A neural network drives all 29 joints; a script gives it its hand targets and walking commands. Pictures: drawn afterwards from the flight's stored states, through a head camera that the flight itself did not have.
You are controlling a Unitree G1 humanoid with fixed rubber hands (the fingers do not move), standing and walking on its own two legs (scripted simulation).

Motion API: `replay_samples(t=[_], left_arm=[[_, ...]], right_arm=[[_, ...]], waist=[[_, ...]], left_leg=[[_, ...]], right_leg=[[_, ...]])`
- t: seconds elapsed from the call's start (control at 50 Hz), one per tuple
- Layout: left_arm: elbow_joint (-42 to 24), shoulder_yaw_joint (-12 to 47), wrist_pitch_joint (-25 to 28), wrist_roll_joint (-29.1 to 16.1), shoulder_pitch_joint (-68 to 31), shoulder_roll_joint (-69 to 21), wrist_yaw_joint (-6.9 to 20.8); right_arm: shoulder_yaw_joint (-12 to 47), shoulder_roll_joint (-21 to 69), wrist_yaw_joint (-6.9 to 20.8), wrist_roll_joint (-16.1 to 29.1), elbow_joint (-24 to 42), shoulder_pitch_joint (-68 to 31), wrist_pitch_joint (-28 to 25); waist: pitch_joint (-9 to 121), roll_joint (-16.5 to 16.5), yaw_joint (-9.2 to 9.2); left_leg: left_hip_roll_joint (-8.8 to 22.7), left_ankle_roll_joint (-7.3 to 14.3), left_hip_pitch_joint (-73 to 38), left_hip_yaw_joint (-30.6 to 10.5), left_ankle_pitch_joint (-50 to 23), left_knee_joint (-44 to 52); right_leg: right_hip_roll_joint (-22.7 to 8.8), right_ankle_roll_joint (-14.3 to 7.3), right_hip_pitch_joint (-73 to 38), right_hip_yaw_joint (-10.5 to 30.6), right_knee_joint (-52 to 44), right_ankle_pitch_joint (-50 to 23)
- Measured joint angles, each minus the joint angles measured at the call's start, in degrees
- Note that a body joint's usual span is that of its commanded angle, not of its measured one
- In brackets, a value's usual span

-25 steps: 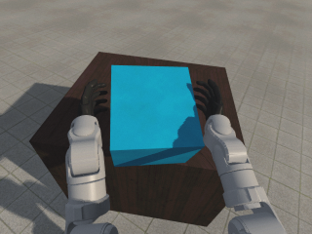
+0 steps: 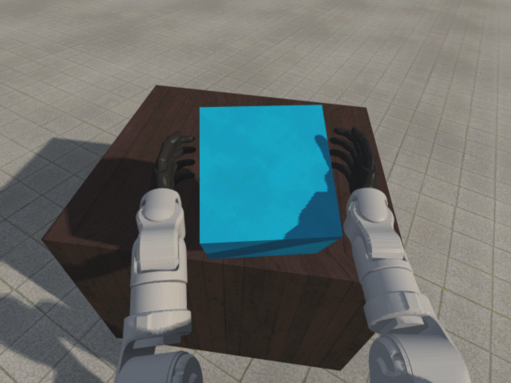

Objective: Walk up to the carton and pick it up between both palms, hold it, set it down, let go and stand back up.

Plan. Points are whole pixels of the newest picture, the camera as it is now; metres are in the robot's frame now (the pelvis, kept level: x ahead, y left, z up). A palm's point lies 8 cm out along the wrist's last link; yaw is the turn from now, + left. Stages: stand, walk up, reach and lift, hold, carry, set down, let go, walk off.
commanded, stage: set down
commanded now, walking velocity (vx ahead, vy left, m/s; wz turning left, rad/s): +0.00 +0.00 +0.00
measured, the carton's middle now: (262, 186) +0.43 -0.02 +0.09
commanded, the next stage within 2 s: none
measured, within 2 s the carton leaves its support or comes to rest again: neither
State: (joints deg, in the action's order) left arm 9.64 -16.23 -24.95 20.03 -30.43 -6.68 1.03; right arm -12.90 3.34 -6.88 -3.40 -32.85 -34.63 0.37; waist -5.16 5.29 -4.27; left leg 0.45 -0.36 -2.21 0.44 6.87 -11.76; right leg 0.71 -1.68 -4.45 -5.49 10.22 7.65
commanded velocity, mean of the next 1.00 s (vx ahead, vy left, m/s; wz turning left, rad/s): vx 0.00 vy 0.00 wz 0.00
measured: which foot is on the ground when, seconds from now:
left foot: down 0.00-1.00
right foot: down 0.00-1.00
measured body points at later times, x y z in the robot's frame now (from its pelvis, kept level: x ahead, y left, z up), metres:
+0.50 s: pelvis +0.03 +0.00 +0.00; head +0.05 +0.02 +0.45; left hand +0.41 +0.13 +0.11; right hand +0.40 -0.17 +0.11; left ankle +0.01 +0.12 -0.75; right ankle -0.01 -0.10 -0.75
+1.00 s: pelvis +0.01 +0.00 +0.00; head +0.03 +0.00 +0.45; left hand +0.40 +0.14 +0.08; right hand +0.41 -0.16 +0.10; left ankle +0.01 +0.12 -0.75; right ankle -0.01 -0.10 -0.75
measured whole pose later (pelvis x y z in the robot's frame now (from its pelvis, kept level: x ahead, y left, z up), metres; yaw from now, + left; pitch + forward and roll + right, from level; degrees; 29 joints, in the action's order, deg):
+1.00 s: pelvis +0.01 +0.00 +0.00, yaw +4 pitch +1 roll +0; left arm 32.6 -26.2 -4.5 22.9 -33.3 -9.6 -2.5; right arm -26.8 8.4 -5.9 -16.9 -44.9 -37.6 -12.0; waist -0.8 0.4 -5.5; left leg -0.3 -0.8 5.1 -3.2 2.9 -6.6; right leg 0.6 -1.6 1.3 -7.0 4.6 4.9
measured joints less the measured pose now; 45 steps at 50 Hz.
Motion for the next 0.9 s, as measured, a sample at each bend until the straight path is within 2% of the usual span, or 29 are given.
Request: replay_samples(t=[0.24, 0.36, 0.48, 0.64, 0.7, 0.8, 0.9], left_arm=[[0.5, 1.1, 6.9, -0.7, 5.5, -0.8, -0.3], [1.8, 0.4, 8.1, -0.7, 5.3, -1.4, -0.3], [2.4, 0.8, 10.2, -1.4, 5.7, -1.8, -1.7], [6.3, -0.4, 12.6, -1.0, 3.4, -2.4, -2.9], [8.8, -1.2, 11.8, -0.6, 1.7, -1.8, -2.3], [10.4, -4.4, 10.4, 2.9, 0.5, -3.5, -0.5], [15.9, -7.2, 14.1, 3.2, -0.3, -3.1, -1.3]], right_arm=[[3.9, -0.1, -2.8, 3.3, 1.2, 5.8, -5.6], [3.9, -0.4, -2.9, 3.2, 0.8, 5.9, -6.2], [3.3, -0.1, -2.8, 2.9, 0.4, 6.2, -8.3], [0.1, 0.1, -1.4, 0.4, -2.3, 3.8, -9.6], [-1.4, -0.3, -0.4, -0.6, -5.0, 1.7, -8.6], [-2.8, -0.1, -0.1, -1.1, -7.2, 0.8, -7.6], [-7.2, 2.5, 0.5, -6.0, -10.6, -0.3, -9.7]], waist=[[0.0, -0.8, -1.3], [-1.8, -1.1, -1.57], [-1.6, -1.6, -1.52], [1.5, -1.1, -1.18], [1.3, -1.0, -1.23], [-1.2, -1.1, -0.67], [-0.9, -2.2, -0.8]], left_leg=[[0.0, -0.2, -2.4, -1.5, 1.5, 1.7], [-0.5, 0.0, -2.9, -1.9, 1.1, 2.6], [-0.4, 0.0, -1.5, -1.9, 0.5, 3.2], [-0.6, -0.1, 0.3, -1.8, -0.4, 3.7], [-0.5, -0.2, 0.0, -1.8, -0.5, 3.5], [-0.5, -0.1, -0.9, -2.2, -1.0, 3.6], [-0.7, -0.3, 1.9, -3.0, -2.5, 4.4]], right_leg=[[0.4, 0.5, -4.1, -0.3, -4.3, 0.2], [0.1, 0.6, -4.7, -0.1, -4.9, 0.4], [0.1, 0.8, -3.1, 0.3, -5.2, -0.4], [0.0, 0.4, -1.2, 0.5, -5.4, -0.7], [0.0, 0.3, -1.3, 0.5, -4.8, -0.5], [0.0, 0.4, -2.2, 0.1, -4.6, -0.8], [-0.1, 0.2, 0.6, -0.8, -4.6, -1.5]])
